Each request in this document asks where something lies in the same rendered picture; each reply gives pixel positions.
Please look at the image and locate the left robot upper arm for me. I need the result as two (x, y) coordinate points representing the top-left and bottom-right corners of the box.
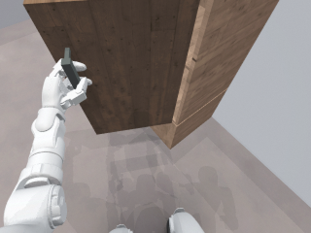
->
(0, 184), (67, 233)

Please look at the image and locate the handle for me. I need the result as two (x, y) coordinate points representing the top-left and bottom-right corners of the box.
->
(60, 48), (86, 95)

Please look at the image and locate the robot right thigh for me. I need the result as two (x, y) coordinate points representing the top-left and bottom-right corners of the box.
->
(169, 212), (204, 233)

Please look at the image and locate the left robot forearm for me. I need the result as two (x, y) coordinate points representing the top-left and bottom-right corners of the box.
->
(3, 107), (66, 226)

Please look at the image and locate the cupboard door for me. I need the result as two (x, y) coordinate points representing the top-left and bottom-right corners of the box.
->
(22, 0), (200, 135)

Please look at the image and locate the left robot shin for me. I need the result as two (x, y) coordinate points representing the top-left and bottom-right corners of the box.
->
(116, 224), (126, 228)

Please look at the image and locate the left robot hand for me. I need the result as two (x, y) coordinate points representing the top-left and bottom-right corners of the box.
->
(42, 58), (92, 114)

